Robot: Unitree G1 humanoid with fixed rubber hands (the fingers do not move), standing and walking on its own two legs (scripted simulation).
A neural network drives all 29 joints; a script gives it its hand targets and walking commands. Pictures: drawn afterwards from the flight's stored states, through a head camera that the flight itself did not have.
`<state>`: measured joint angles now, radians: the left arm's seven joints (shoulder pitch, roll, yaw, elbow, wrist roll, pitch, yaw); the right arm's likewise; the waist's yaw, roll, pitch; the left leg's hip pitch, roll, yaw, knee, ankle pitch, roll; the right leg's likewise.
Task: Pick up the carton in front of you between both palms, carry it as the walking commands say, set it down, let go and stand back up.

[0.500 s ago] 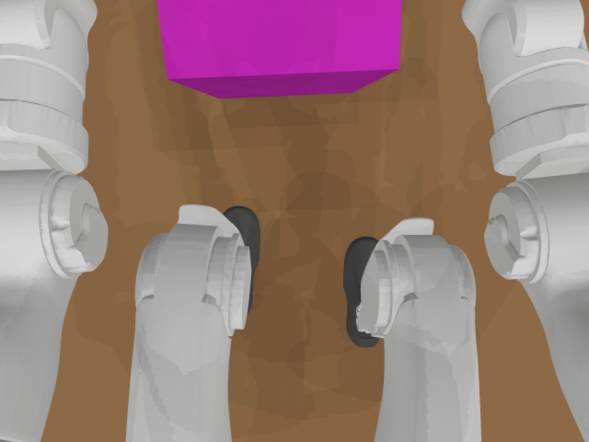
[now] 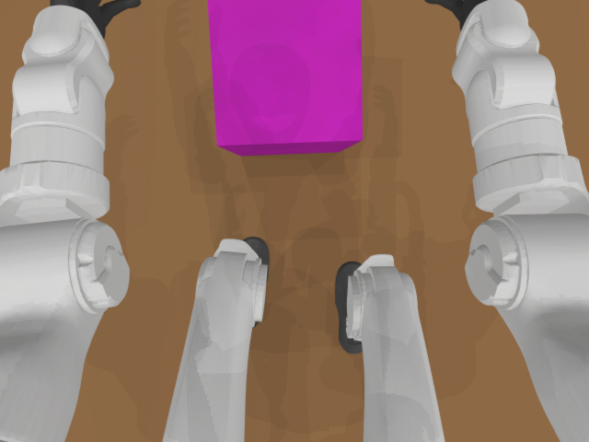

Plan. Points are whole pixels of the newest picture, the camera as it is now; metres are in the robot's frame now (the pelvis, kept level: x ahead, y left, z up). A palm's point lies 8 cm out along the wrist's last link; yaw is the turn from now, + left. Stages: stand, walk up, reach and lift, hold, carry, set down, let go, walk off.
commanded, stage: set down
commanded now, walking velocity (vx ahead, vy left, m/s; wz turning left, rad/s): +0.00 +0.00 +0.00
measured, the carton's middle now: (287, 91) +0.54 +0.07 -0.38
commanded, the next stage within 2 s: let go in 0.36 s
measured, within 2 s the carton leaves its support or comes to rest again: neither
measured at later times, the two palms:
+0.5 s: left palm out of the picture +0.51 +0.27 +0.03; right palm out of the picture +0.56 -0.13 +0.03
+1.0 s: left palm out of the picture +0.35 +0.26 +0.14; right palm out of the picture +0.40 -0.18 +0.14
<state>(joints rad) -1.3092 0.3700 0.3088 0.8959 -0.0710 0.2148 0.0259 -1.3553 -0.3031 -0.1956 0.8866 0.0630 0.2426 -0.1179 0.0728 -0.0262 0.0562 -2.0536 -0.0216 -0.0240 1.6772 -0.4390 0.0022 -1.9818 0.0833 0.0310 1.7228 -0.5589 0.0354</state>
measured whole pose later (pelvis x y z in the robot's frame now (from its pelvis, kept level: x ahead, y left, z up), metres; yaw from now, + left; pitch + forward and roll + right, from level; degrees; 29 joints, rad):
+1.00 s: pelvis +0.08 +0.01 +0.24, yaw +2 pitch +25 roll -1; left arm -0.21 0.21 0.16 0.57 0.02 0.03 -0.09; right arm -0.26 -0.15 -0.16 0.59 -0.07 0.04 0.00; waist 0.04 0.00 -0.05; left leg -0.88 -0.04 -0.04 0.67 -0.23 0.02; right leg -0.82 0.03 0.07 0.68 -0.31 0.02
